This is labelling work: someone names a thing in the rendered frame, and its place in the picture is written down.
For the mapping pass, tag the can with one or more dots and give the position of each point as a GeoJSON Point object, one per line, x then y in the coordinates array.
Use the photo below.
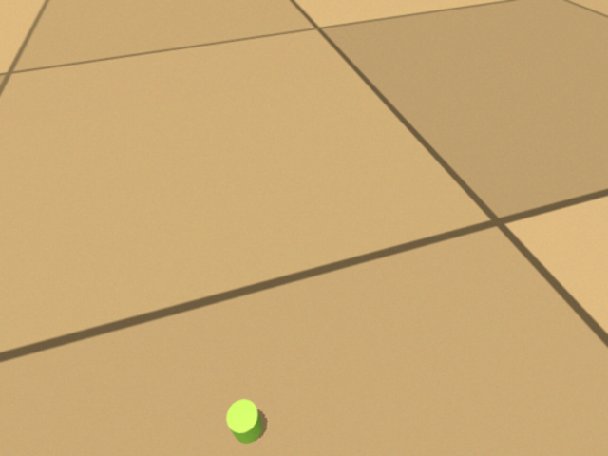
{"type": "Point", "coordinates": [244, 421]}

